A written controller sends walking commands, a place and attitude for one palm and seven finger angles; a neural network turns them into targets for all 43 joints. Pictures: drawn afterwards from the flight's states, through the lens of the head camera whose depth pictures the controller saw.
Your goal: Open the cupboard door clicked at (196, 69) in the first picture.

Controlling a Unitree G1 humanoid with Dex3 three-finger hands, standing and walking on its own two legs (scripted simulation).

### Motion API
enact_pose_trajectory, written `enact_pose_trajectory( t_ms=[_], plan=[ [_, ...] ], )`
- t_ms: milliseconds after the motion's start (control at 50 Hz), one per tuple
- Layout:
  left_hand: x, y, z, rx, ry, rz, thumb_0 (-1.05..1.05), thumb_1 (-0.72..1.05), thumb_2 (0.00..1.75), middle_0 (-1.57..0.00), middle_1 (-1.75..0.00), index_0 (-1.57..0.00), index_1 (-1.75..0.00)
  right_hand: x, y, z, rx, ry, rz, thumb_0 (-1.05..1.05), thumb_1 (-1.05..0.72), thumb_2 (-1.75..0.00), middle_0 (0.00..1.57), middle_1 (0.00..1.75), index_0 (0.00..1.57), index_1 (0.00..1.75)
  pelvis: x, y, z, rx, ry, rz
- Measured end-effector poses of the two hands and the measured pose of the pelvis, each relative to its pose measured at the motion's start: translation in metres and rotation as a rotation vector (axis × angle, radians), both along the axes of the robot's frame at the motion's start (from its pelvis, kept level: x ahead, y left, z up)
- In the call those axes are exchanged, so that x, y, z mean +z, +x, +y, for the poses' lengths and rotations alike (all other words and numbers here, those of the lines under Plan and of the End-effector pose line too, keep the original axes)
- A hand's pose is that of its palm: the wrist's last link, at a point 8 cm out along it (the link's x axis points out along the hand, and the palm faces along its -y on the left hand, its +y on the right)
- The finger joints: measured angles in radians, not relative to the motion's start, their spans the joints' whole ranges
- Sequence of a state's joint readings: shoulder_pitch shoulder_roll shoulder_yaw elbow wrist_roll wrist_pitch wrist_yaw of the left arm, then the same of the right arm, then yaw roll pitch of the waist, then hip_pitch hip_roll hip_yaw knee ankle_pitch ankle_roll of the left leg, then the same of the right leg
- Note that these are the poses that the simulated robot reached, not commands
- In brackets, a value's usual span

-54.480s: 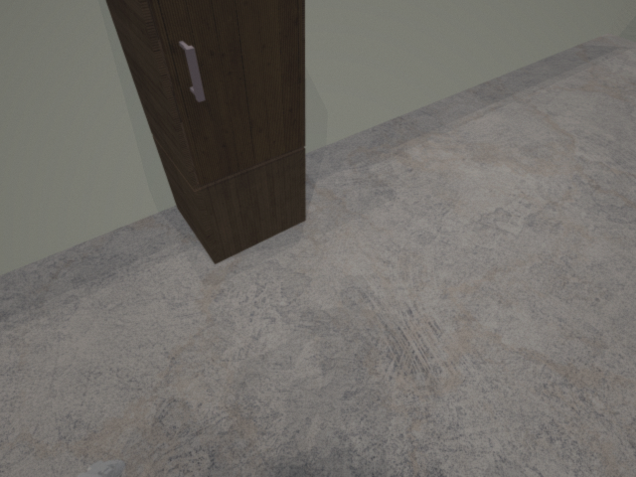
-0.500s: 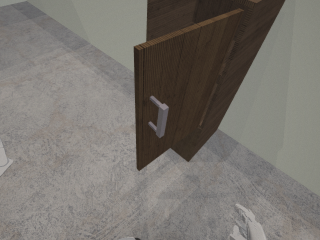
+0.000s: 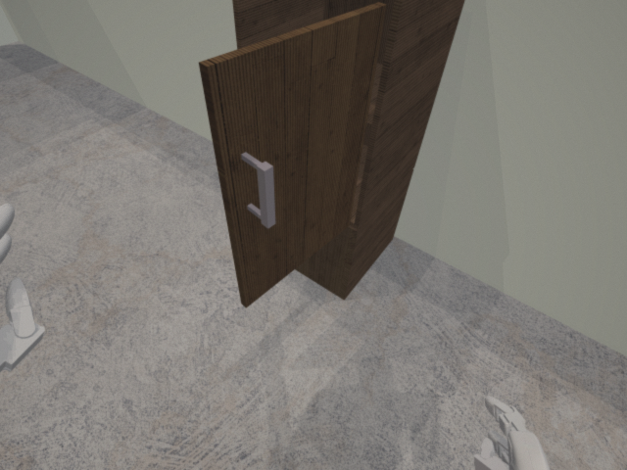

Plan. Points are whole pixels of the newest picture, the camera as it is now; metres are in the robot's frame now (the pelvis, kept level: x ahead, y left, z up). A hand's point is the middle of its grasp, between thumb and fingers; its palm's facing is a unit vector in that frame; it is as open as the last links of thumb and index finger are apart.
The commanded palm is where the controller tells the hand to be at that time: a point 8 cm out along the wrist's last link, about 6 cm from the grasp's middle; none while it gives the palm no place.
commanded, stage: stop stepping back and stand still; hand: left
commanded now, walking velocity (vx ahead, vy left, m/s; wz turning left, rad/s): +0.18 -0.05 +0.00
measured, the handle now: (258, 191) +0.55 +0.12 +0.03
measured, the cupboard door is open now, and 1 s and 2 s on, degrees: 83 83 83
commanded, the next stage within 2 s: let the arm hang, fingers relaxed in 0.60 s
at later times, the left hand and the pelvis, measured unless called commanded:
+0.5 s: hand out of the picture +0.14 +0.28 +0.16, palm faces +0.46 -0.76 -0.46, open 7.4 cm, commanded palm +0.08 +0.31 +0.18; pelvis -0.05 +0.01 +0.00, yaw +2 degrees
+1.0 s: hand out of the picture -0.01 +0.19 -0.17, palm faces +0.08 -0.98 -0.18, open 7.1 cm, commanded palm none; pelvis -0.05 +0.01 +0.00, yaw +4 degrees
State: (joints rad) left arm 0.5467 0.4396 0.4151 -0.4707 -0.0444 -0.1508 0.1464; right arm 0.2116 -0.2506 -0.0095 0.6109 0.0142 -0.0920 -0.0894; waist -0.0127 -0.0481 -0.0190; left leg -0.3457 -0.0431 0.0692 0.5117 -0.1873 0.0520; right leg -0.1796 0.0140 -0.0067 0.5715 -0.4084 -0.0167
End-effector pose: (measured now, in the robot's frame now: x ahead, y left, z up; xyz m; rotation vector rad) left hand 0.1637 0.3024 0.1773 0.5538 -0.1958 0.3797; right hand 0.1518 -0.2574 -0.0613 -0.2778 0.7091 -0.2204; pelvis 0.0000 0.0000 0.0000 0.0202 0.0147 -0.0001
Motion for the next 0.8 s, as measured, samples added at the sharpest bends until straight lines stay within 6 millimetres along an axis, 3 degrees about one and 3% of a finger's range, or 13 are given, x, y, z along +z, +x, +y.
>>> enact_pose_trajectory(
  t_ms=[160, 280, 400, 540, 700, 740, 800],
  plan=[
    [0.013, -0.053, -0.017, -0.023, 0.031, -0.022, 0.01, 0.89, 0.9, -0.21, -0.3, -0.21, -0.3, -0.008, -0.057, 0.005, 0.015, 0.042, 0.042, 0.02, -0.9, -0.9, 0.21, 0.3, 0.2, 0.3, 0.004, -0.034, -0.01, 0.014, -0.019, -0.017],
    [0.015, -0.068, -0.001, 0.05, 0.006, -0.115, 0.01, 0.89, 0.9, -0.21, -0.3, -0.21, -0.3, -0.018, -0.078, 0.011, 0.034, 0.031, 0.099, 0.02, -0.9, -0.9, 0.21, 0.3, 0.2, 0.3, 0.004, -0.04, -0.005, 0.038, -0.015, -0.023],
    [0.003, -0.066, 0.013, 0.07, -0.017, -0.076, 0.01, 0.89, 0.9, -0.21, -0.3, -0.21, -0.3, -0.022, -0.072, 0.027, 0.025, 0.053, 0.051, 0.02, -0.9, -0.9, 0.21, 0.3, 0.2, 0.3, 0.0, -0.047, 0.008, 0.033, -0.011, -0.043],
    [0.007, -0.065, 0.008, 0.037, 0.013, -0.046, 0.01, 0.89, 0.9, -0.21, -0.3, -0.21, -0.3, -0.013, -0.054, 0.05, 0.083, 0.099, -0.011, 0.02, -0.9, -0.9, 0.21, 0.3, 0.2, 0.3, 0.002, -0.05, 0.006, 0.028, -0.017, -0.034],
    [0.0, -0.059, 0.01, 0.039, -0.026, -0.027, 0.01, 0.89, 0.9, -0.21, -0.3, -0.21, -0.3, -0.009, -0.037, 0.047, 0.093, 0.082, -0.01, 0.02, -0.9, -0.9, 0.21, 0.3, 0.21, 0.3, 0.003, -0.044, 0.009, 0.027, -0.03, -0.027],
    [-0.026, -0.049, 0.017, 0.031, -0.044, 0.077, 0.01, 0.89, 0.9, -0.21, -0.3, -0.21, -0.3, -0.017, -0.035, 0.043, 0.118, 0.087, 0.013, 0.01, -0.9, -0.9, 0.21, 0.3, 0.21, 0.3, 0.001, -0.044, 0.013, 0.042, -0.03, -0.012],
    [-0.115, -0.039, 0.022, 0.081, -0.198, 0.424, 0.0, 0.9, 0.9, -0.2, -0.3, -0.2, -0.3, -0.038, -0.038, 0.034, 0.12, 0.086, 0.11, 0.01, -0.9, -0.9, 0.21, 0.3, 0.2, 0.3, -0.004, -0.048, 0.018, 0.059, -0.015, 0.001]
  ],
)
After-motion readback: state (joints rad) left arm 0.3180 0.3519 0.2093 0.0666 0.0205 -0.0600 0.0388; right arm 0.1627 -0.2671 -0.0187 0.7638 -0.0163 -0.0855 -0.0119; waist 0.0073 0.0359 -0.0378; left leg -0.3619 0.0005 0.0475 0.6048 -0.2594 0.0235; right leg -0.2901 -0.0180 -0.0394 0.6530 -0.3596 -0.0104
